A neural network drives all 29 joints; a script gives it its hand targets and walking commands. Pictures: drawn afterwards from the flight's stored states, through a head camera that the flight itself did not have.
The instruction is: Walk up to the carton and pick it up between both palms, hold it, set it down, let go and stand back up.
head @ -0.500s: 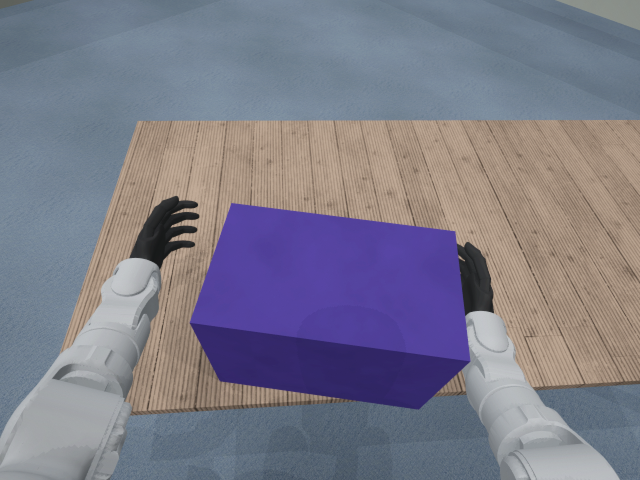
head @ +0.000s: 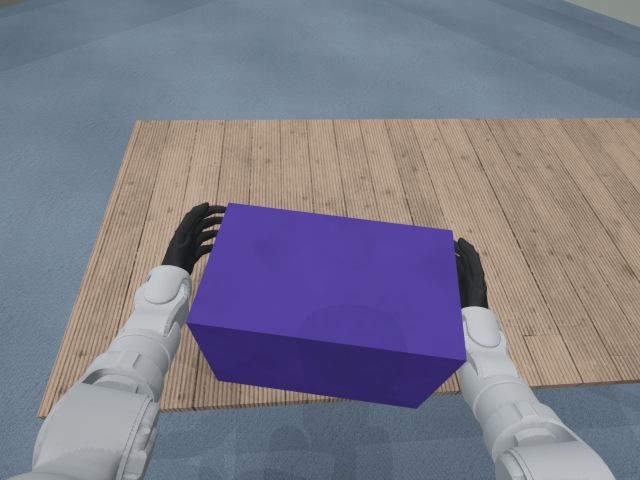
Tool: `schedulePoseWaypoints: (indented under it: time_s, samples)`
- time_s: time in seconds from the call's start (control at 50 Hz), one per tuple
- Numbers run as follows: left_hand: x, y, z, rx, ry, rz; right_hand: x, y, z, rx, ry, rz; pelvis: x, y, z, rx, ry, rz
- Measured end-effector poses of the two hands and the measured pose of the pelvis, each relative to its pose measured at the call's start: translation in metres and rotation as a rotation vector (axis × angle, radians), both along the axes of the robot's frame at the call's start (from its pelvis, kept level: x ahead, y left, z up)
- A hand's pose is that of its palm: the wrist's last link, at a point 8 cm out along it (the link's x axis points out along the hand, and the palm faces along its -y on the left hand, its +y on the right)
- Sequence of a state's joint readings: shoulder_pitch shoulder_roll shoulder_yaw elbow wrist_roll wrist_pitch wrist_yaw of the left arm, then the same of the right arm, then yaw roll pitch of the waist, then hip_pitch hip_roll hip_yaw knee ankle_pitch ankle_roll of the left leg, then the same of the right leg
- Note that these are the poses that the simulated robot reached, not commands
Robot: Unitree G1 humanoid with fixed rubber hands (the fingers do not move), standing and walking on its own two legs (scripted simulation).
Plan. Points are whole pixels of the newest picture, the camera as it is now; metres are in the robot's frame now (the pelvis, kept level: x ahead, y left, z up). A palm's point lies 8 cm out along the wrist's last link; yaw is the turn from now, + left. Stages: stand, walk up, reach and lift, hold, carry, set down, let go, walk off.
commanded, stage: reach and lift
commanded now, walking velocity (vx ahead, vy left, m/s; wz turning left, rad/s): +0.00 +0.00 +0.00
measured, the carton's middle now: (327, 310) +0.35 -0.01 +0.00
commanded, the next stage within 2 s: none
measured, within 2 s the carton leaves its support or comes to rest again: leaves its support in 0.90 s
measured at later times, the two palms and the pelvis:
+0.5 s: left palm (192, 261) +0.41 +0.17 +0.02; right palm (466, 302) +0.35 -0.20 +0.01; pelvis +0.00 +0.00 +0.00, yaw +0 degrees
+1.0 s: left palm (194, 261) +0.40 +0.16 +0.04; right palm (475, 303) +0.35 -0.20 +0.02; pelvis +0.00 -0.02 +0.00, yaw +1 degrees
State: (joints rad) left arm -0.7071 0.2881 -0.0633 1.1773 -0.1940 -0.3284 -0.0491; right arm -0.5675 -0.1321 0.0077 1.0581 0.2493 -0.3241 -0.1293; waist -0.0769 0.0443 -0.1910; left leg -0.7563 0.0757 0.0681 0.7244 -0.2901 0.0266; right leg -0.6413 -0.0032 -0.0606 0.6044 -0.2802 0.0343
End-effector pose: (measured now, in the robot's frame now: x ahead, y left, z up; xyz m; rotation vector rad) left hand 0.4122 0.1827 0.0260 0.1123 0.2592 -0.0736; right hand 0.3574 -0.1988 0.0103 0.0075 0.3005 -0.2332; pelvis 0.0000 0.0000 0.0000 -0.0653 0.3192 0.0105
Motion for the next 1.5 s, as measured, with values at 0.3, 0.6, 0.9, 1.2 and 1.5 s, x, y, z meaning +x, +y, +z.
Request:
schedulePoseWaypoints:
  time_s: [0.3,0.6,0.9,1.2,1.5]
  samples:
    - [0.0,-0.013,-0.002,0.0,-0.008,-0.019,-0.001,0.0,0.0,-0.027,-0.021,-0.002,0.0,0.0,0.0,0.001,0.001,0.0]
    - [-0.003,-0.012,-0.002,0.011,-0.043,-0.021,-0.002,0.002,-0.002,-0.008,-0.056,-0.02,0.001,-0.004,0.001,0.006,0.002,0.0]
    - [-0.01,-0.015,0.008,0.041,-0.105,-0.011,-0.005,0.0,0.002,-0.001,-0.111,-0.011,-0.001,-0.011,0.002,0.017,-0.001,0.003]
    - [-0.017,-0.032,0.025,0.07,-0.163,-0.01,-0.01,-0.017,0.007,0.003,-0.166,-0.009,-0.006,-0.03,0.006,0.043,-0.008,0.003]
    - [-0.02,-0.036,0.032,0.07,-0.166,0.021,-0.002,-0.022,0.011,0.022,-0.172,0.013,-0.005,-0.041,0.008,0.058,-0.006,0.004]
